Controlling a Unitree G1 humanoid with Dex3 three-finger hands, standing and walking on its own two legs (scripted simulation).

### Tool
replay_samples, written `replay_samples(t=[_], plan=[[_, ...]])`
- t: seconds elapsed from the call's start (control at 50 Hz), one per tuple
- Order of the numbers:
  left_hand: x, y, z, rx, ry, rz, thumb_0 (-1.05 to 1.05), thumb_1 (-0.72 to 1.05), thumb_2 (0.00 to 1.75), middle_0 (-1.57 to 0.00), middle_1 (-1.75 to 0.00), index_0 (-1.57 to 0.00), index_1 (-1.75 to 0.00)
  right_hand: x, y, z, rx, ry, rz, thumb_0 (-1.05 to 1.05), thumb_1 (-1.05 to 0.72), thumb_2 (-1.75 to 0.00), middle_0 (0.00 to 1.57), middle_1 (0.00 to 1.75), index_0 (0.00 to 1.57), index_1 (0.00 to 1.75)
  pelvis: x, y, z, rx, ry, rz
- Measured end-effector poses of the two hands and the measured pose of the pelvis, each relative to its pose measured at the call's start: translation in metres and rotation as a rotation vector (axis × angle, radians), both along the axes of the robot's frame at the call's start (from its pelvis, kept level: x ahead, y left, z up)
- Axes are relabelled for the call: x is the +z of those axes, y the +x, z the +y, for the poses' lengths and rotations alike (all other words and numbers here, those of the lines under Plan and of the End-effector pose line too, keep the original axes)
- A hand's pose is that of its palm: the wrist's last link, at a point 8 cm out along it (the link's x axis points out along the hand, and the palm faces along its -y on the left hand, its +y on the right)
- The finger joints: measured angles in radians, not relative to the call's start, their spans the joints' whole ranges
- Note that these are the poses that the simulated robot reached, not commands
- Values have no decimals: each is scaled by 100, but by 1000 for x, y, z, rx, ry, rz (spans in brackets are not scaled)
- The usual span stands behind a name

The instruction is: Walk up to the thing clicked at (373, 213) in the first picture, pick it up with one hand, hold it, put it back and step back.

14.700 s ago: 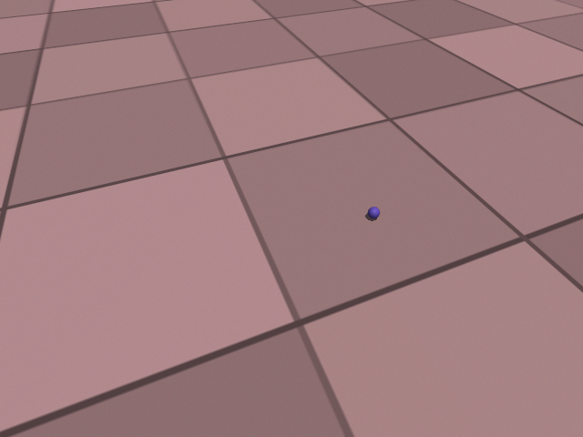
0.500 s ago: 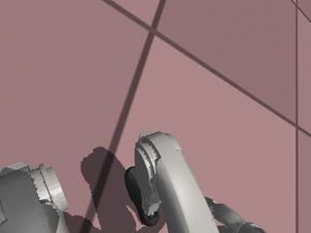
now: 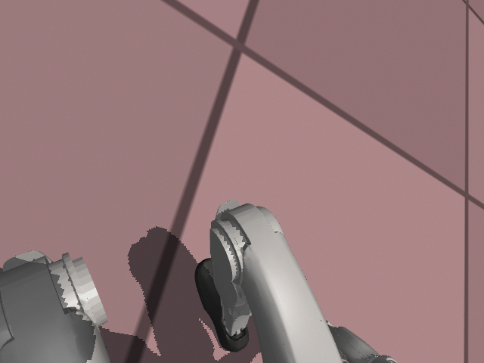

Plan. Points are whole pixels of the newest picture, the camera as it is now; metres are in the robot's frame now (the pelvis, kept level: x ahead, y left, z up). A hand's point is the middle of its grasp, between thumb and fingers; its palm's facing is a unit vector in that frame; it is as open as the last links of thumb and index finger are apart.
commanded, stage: close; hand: left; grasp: from above
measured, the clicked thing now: out of the picture +0.42 +0.36 -0.27
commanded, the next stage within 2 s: settle in 0.64 s
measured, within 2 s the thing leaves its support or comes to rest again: leaves its support in 0.96 s
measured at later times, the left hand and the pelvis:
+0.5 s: hand out of the picture +0.40 +0.35 -0.26, palm faces -0.41 -0.20 -0.89, open 7.7 cm; pelvis +0.00 +0.00 +0.00, yaw +0 degrees
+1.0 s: hand out of the picture +0.40 +0.35 -0.25, palm faces -0.40 -0.19 -0.90, open 6.5 cm; pelvis +0.00 +0.00 +0.00, yaw +0 degrees
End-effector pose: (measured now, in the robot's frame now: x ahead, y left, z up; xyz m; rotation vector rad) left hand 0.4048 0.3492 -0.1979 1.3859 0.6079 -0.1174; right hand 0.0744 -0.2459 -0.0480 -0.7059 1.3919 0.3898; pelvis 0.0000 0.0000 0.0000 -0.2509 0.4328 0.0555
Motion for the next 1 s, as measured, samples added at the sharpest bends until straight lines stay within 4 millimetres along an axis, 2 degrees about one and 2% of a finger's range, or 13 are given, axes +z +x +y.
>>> replay_samples(t=[0.18, 0.42, 0.78, 1.0], plan=[[-2, 0, -6, -22, 33, -29, 0, 18, 51, -53, -74, -58, -68, 5, 8, -5, 19, -24, -30, 0, -90, -89, 20, 30, 20, 30, 1, -3, 2, -3, -1, -3], [-2, 2, 2, 54, 33, -16, -1, 34, 39, -65, -64, -72, -58, 9, 11, -6, 21, -19, -44, 0, -90, -89, 20, 30, 20, 30, 0, -1, 2, 0, -4, 4], [0, -1, 5, 34, 21, 5, -8, 41, 27, -68, -51, -94, -50, -2, -1, -4, 8, 2, -4, 0, -90, -89, 20, 30, 20, 30, -1, -2, -2, 0, 10, -4], [10, 2, 7, 19, 23, -23, -8, 37, 30, -73, -48, -99, -46, 1, 3, -9, -6, -14, -15, 0, -91, -89, 20, 30, 20, 30, -1, 0, -2, 3, 11, 11]])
